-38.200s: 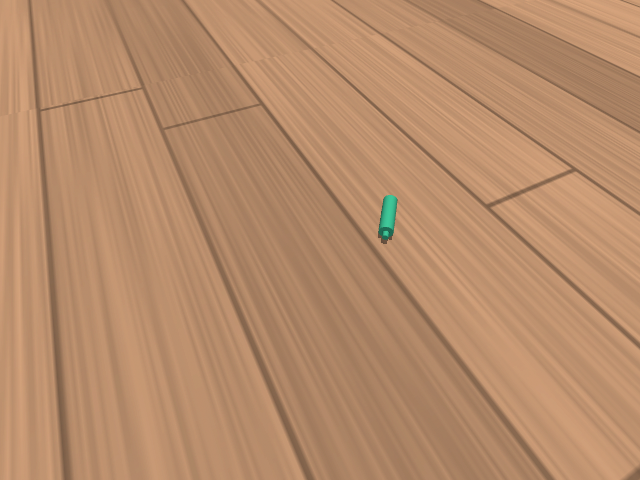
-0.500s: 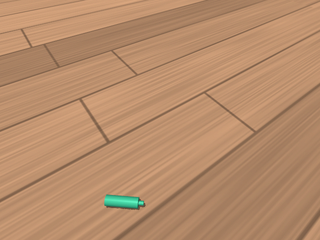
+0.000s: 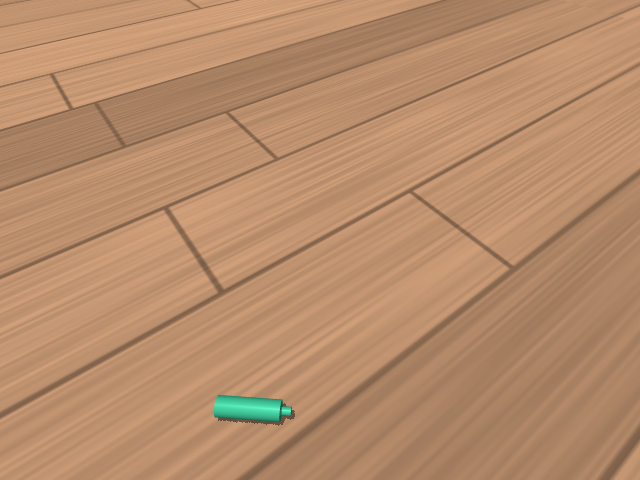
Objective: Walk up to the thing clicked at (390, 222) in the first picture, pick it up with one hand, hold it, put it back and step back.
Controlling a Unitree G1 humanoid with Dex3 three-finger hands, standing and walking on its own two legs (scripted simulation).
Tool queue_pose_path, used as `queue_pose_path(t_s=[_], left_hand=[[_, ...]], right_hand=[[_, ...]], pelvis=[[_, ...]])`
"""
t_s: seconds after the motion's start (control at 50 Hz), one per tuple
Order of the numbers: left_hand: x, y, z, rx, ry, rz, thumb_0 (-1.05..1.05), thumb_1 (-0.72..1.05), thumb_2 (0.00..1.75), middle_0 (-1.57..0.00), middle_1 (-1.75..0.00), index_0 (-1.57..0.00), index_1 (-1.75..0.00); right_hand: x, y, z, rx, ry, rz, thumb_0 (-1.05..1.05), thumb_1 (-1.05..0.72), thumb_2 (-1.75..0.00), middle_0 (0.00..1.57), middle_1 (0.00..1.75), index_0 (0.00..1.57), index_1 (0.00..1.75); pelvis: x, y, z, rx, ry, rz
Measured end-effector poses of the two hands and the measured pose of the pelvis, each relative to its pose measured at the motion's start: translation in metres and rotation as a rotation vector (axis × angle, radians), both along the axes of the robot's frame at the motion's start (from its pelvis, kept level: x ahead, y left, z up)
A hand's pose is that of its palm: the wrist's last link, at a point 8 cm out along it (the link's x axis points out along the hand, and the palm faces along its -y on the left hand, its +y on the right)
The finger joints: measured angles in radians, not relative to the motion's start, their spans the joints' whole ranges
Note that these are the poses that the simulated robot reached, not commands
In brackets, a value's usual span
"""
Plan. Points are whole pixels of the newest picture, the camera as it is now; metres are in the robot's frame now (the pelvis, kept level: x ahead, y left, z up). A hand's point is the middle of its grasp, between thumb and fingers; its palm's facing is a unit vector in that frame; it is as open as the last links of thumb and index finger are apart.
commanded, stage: stand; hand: left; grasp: from above
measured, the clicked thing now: (254, 408) +0.44 +0.23 -0.75
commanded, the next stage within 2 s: step back in 1.56 s
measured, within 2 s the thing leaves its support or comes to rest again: neither
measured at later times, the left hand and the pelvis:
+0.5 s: hand out of the picture +0.08 +0.23 -0.16, palm faces +0.02 -0.94 -0.33, open 7.4 cm; pelvis +0.01 -0.01 +0.00, yaw +0 degrees
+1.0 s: hand out of the picture +0.08 +0.24 -0.16, palm faces +0.01 -0.94 -0.33, open 7.4 cm; pelvis +0.02 -0.01 +0.00, yaw +0 degrees
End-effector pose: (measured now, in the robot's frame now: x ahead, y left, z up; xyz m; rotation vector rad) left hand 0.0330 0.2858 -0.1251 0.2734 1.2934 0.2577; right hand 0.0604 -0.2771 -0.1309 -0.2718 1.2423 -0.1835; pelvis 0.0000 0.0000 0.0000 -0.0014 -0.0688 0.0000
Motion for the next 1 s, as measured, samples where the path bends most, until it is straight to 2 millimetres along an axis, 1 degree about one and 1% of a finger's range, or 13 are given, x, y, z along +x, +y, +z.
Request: queue_pose_path(t_s=[0.22,0.58,0.76,1.0], left_hand=[[0.014,-0.007,0.001,-0.009,-0.013,-0.011,0.01,0.9,0.9,-0.21,-0.3,-0.21,-0.3],[0.039,-0.008,0.004,-0.009,-0.039,-0.027,0.01,0.9,0.9,-0.21,-0.3,-0.21,-0.3],[0.044,-0.006,0.005,-0.006,-0.046,-0.029,0.01,0.9,0.9,-0.21,-0.3,-0.21,-0.3],[0.044,-0.004,0.005,-0.008,-0.033,-0.034,0.01,0.9,0.9,-0.21,-0.3,-0.21,-0.3]], right_hand=[[-0.002,-0.009,0.002,-0.007,0.019,-0.004,0.0,-0.9,-0.9,0.2,0.3,0.2,0.3],[0.011,-0.015,0.004,-0.014,0.009,0.002,0.0,-0.9,-0.9,0.2,0.3,0.2,0.3],[0.017,-0.017,0.006,-0.018,0.0,0.006,0.0,-0.9,-0.9,0.2,0.3,0.2,0.3],[0.02,-0.019,0.008,-0.023,0.006,0.008,0.0,-0.9,-0.9,0.2,0.3,0.2,0.3]], pelvis=[[0.004,-0.005,0.001,-0.002,0.002,-0.002],[0.011,-0.009,0.003,-0.002,0.013,-0.005],[0.013,-0.009,0.003,-0.002,0.016,-0.004],[0.016,-0.009,0.003,-0.001,0.023,-0.005]])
